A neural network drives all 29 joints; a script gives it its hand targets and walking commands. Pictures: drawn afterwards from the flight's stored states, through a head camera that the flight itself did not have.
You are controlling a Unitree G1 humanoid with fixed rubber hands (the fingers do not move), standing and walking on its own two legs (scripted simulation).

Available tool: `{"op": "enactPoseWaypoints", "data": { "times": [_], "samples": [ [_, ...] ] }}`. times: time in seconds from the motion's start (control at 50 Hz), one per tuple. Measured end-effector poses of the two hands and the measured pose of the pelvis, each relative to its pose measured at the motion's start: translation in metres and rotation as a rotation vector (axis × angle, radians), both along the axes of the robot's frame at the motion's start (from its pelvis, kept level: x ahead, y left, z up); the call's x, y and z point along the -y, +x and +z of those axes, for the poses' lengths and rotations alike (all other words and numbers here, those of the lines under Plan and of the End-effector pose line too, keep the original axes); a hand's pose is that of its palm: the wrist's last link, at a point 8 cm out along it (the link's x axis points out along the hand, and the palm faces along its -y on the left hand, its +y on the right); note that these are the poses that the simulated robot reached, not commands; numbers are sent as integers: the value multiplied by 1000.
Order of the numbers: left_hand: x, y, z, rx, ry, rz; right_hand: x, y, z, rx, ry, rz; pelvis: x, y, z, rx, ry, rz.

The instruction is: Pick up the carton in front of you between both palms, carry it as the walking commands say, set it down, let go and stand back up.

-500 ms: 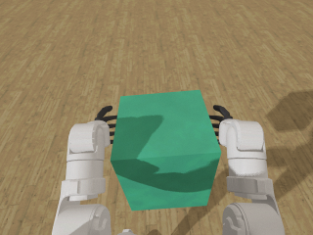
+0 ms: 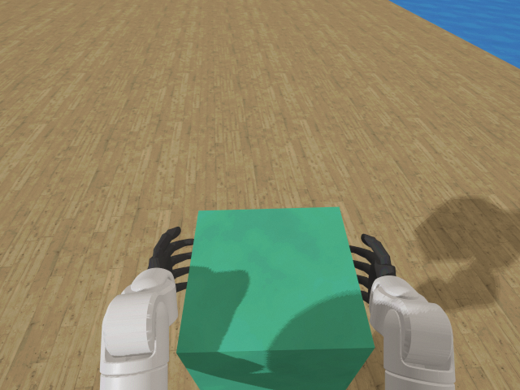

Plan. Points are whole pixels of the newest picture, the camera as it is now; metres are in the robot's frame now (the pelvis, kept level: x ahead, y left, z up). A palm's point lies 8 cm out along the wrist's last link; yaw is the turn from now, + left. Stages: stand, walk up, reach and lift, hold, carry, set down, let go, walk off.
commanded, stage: carry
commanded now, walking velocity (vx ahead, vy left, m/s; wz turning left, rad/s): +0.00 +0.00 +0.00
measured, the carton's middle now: (271, 309) +0.27 +0.00 +0.02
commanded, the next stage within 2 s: none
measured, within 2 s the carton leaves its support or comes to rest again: neither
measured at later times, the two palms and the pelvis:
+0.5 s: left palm (194, 196) +0.45 +0.14 +0.09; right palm (356, 198) +0.46 -0.16 +0.09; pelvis +0.20 -0.03 -0.01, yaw +2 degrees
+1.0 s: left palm (190, 191) +0.47 +0.15 +0.08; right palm (345, 194) +0.48 -0.15 +0.08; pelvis +0.22 -0.01 -0.02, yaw +2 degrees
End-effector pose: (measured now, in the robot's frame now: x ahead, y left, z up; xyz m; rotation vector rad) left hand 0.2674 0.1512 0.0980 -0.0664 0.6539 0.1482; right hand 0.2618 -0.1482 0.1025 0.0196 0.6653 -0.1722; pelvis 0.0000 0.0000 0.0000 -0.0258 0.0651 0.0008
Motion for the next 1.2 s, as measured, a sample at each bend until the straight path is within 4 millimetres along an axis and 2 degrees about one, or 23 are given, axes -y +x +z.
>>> {"op": "enactPoseWaypoints", "data": {
  "times": [0.08,0.14,0.2,0.26,0.32,0.56,0.68,0.82,1.0,1.2],
  "samples": [
    [11,49,0,19,10,13,11,53,-4,19,11,14,13,55,-11,19,11,4],
    [23,89,-11,27,22,27,23,97,-19,28,28,25,27,97,-28,37,27,21],
    [31,117,-25,-46,62,27,31,129,-40,-45,47,41,33,118,-31,27,6,31],
    [31,129,-34,-113,68,44,30,145,-51,-112,66,49,37,132,-22,20,21,44],
    [27,140,-32,-116,59,60,26,158,-50,-115,68,56,38,145,-14,16,32,47],
    [13,196,-5,10,21,49,12,213,-10,11,16,57,24,209,-14,22,23,36],
    [9,210,-16,-35,22,40,8,224,-21,-34,20,47,17,223,-18,19,22,33],
    [4,214,-20,-40,25,38,3,227,-27,-39,23,46,13,224,-19,20,23,30],
    [1,208,-20,-39,27,38,1,221,-27,-38,23,48,10,219,-19,26,23,30],
    [1,196,-34,-63,48,22,0,209,-41,-61,4,60,9,207,-16,35,26,29]
  ]
}}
